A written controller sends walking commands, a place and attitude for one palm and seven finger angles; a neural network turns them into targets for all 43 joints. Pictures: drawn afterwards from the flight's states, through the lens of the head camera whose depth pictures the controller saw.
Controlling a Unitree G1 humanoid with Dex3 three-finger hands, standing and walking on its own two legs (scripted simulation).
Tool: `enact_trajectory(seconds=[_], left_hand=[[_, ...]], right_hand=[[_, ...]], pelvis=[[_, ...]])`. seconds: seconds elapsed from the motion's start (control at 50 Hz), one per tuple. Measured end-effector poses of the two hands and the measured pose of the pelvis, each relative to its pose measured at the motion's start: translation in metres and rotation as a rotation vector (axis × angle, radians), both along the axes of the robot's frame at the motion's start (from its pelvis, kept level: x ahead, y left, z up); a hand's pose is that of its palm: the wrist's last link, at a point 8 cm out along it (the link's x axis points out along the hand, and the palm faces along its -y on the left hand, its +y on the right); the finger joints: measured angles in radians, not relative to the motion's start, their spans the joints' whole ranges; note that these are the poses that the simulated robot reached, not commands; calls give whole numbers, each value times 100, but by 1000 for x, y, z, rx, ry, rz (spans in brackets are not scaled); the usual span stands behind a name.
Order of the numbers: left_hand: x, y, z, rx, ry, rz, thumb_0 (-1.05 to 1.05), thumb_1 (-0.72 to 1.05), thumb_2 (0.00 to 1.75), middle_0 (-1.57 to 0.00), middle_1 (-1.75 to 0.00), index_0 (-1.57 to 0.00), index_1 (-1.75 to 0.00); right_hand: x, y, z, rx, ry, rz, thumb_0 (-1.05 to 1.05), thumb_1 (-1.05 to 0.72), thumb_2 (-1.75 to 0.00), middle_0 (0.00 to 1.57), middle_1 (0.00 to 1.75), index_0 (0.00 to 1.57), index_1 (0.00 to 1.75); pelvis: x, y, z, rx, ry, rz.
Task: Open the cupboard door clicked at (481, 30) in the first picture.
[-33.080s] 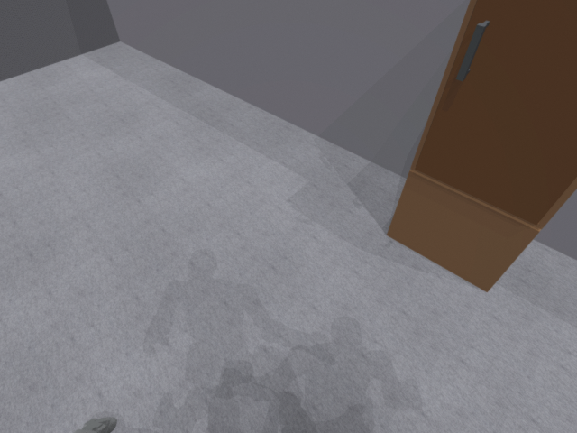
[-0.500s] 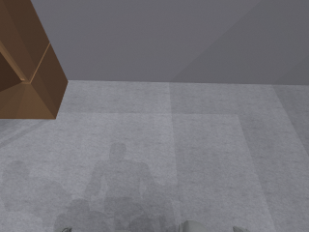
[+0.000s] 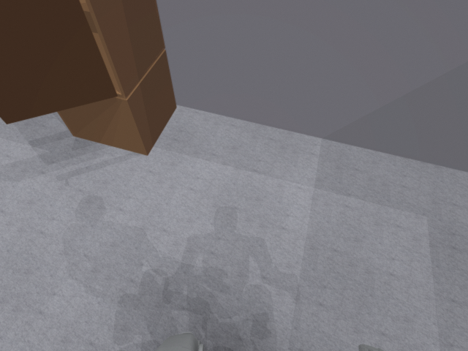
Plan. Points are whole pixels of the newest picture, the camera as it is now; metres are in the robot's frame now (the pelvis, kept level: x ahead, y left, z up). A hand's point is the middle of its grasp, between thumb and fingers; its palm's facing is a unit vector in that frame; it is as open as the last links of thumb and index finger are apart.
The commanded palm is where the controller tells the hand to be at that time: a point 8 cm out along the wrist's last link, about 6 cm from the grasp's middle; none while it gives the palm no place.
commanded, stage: turn to face it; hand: left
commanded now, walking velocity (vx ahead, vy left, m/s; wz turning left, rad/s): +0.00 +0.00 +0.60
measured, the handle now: out of the picture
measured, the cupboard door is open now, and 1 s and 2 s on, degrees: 41 41 41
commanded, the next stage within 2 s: take the last steps up to it in 0.64 s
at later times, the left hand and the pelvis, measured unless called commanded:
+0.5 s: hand out of the picture +0.09 +0.20 -0.15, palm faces +0.25 -0.92 -0.30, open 7.4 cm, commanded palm none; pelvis +0.03 -0.02 -0.01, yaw +15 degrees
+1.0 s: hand out of the picture +0.00 +0.20 -0.16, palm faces +0.46 -0.86 -0.22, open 7.4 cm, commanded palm none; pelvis +0.05 +0.00 +0.01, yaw +25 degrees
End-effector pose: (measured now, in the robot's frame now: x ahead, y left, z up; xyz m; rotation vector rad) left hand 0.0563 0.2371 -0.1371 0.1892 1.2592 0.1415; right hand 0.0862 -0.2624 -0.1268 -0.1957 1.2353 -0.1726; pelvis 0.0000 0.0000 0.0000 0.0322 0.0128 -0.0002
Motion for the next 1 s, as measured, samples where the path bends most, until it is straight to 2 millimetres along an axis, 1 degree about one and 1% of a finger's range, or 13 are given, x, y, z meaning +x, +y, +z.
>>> enact_trajectory(seconds=[0.06,0.1,0.14,0.22,0.34,0.46,0.52,0.64,0.72,0.8,0.86,0.92,1.0], left_hand=[[-18,20,-18,-10,37,66,0,91,90,-20,-30,-20,-30],[-24,31,-21,2,63,100,1,91,90,-20,-30,-20,-30],[-24,40,-17,15,63,129,1,91,90,-20,-30,-20,-30],[-11,49,-1,32,3,165,1,91,90,-20,-30,-20,-30],[10,45,16,58,-83,190,1,91,90,-20,-30,-20,-30],[18,20,20,94,-135,212,0,91,90,-20,-30,-20,-30],[7,4,22,94,-122,240,0,91,90,-20,-30,-20,-30],[-27,-23,18,38,-44,321,0,91,90,-20,-30,-20,-30],[-55,-27,9,10,4,387,0,92,90,-20,-30,-20,-30],[-87,-19,-9,-21,58,455,0,92,90,-20,-30,-20,-30],[-104,-12,-16,-29,109,485,0,92,90,-20,-30,-20,-30],[-103,-4,-9,-28,115,497,1,92,90,-20,-30,-20,-30],[-81,7,6,-11,44,505,1,92,90,-20,-30,-20,-30]], right_hand=[[30,13,-2,-30,-56,68,1,-90,-89,20,30,19,30],[42,21,1,-40,-79,99,1,-90,-89,20,30,19,30],[47,28,6,-47,-86,122,1,-90,-89,20,30,19,30],[50,36,10,-43,-65,160,0,-90,-89,20,30,20,30],[47,36,4,-5,-13,192,1,-90,-89,20,30,20,30],[53,17,-18,39,28,203,1,-90,-89,20,30,20,30],[62,8,-23,41,45,220,1,-90,-89,20,30,20,30],[85,7,-10,27,60,274,1,-90,-89,20,30,19,30],[106,22,-3,11,45,340,1,-90,-89,20,30,19,30],[127,48,-4,-8,-11,411,1,-90,-89,20,30,19,30],[134,65,-1,-8,-45,446,1,-90,-89,20,30,19,30],[131,74,2,3,-51,459,0,-90,-89,20,30,19,30],[119,77,-1,25,2,470,0,-90,-89,20,30,20,30]], pelvis=[[5,11,-13,-15,4,43],[6,14,-13,-16,1,60],[8,16,-9,-27,3,82],[12,16,0,-40,6,124],[18,6,5,-45,7,180],[29,-20,-5,-21,13,232],[32,-26,-4,-23,-3,270],[40,-29,6,-2,-7,330],[42,-25,6,4,-6,363],[42,-11,-5,-21,-12,395],[42,-5,-7,-13,-18,398],[46,-1,-1,-21,-17,413],[54,3,6,-27,-16,441]])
